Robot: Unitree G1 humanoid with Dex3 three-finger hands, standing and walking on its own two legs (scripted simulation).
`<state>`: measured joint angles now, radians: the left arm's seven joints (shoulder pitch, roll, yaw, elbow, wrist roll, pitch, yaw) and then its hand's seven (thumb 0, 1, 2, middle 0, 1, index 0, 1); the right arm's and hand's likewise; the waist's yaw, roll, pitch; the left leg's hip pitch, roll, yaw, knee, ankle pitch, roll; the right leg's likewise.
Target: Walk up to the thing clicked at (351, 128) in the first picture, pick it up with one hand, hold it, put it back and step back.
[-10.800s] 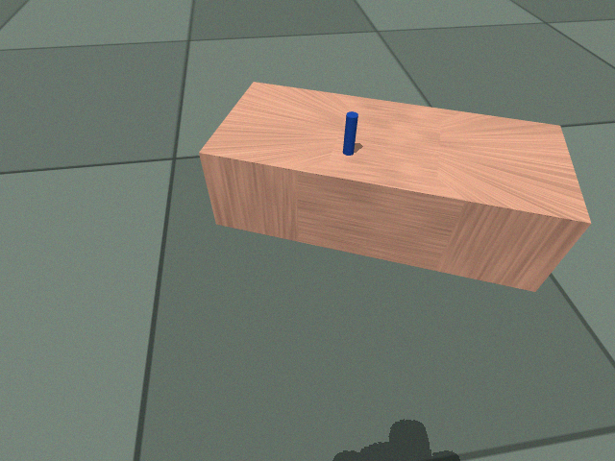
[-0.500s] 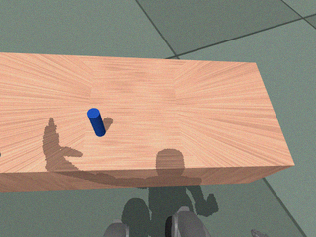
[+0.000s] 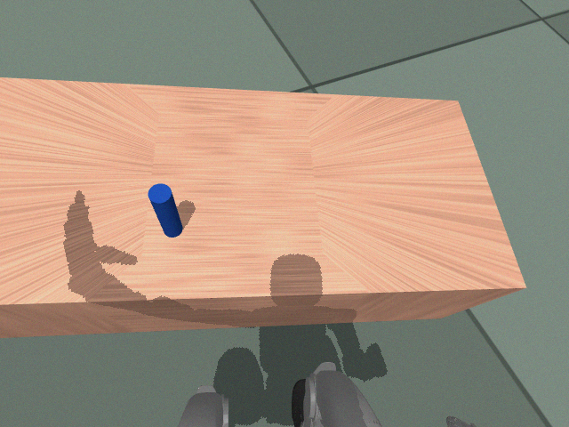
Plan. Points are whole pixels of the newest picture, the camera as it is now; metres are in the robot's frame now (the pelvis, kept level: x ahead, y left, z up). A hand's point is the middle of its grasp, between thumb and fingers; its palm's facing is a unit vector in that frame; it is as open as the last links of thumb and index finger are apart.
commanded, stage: go down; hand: left
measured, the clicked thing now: (167, 212) +0.52 +0.19 -0.22
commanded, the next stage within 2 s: none
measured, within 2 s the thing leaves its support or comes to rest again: neither
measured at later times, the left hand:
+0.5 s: hand out of the picture +0.42 +0.38 +0.04, palm faces +0.19 -0.98 -0.06, open 17.2 cm
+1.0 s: hand out of the picture +0.43 +0.39 +0.05, palm faces +0.19 -0.98 -0.06, open 17.2 cm
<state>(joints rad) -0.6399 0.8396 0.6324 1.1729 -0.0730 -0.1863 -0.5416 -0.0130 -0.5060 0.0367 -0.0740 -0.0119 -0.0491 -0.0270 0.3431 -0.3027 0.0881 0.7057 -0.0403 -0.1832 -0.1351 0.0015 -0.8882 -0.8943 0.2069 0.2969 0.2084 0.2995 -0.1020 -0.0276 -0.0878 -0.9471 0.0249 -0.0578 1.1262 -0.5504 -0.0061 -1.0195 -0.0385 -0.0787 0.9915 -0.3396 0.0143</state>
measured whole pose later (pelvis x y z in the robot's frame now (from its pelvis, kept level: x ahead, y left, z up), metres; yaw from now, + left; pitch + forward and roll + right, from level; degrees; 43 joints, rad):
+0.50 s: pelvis +0.00 +0.00 -0.01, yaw +0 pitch +23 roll -4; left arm -0.72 0.90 0.67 1.21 -0.08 -0.21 -0.57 -0.01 -0.47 0.06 -0.07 -0.02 -0.04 -0.04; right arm 0.33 -0.31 0.11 0.69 -0.04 -0.17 -0.13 0.00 -0.89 -0.90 0.21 0.30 0.21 0.30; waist -0.12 -0.03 -0.09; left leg -1.02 0.02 -0.07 1.18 -0.57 -0.01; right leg -1.09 -0.04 -0.09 1.04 -0.35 0.01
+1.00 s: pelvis -0.01 +0.00 -0.02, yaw +0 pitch +25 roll -4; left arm -0.79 0.97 0.69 1.24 -0.08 -0.22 -0.59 -0.01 -0.46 0.07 -0.06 -0.03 -0.03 -0.05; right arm 0.33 -0.31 0.12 0.67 -0.05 -0.16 -0.12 0.00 -0.89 -0.90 0.21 0.30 0.21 0.30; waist -0.15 -0.03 -0.08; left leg -1.08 0.03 -0.07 1.22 -0.57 -0.01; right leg -1.14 -0.04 -0.09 1.07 -0.35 0.01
